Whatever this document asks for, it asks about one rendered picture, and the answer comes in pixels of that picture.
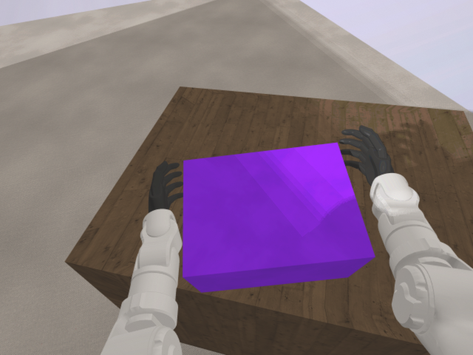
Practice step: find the robot left hand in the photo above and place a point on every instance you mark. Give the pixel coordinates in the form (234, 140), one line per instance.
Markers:
(158, 194)

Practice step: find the carton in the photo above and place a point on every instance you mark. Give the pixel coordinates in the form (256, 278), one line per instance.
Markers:
(270, 218)

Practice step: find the robot right upper arm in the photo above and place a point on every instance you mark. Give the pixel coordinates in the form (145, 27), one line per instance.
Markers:
(436, 303)

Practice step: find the robot right hand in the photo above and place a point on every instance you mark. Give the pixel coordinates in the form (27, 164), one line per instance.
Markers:
(373, 155)

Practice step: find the left robot forearm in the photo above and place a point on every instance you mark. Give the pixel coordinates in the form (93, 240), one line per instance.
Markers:
(152, 293)

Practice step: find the right robot forearm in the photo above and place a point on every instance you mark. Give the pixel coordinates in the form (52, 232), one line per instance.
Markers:
(406, 234)

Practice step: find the pedestal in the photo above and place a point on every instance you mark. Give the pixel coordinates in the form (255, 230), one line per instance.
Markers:
(431, 148)

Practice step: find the robot left upper arm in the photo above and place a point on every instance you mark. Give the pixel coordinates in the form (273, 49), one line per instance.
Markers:
(157, 340)

